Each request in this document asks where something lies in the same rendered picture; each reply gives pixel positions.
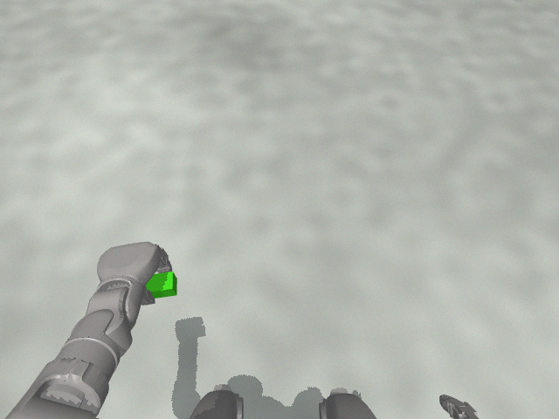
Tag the right robot hand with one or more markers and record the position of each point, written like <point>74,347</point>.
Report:
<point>456,408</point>

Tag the small box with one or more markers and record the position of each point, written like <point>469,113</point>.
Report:
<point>163,285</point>

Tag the left robot arm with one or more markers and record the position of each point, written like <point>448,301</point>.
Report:
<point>75,384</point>

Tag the left robot hand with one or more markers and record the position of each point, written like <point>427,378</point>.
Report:
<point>139,261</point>

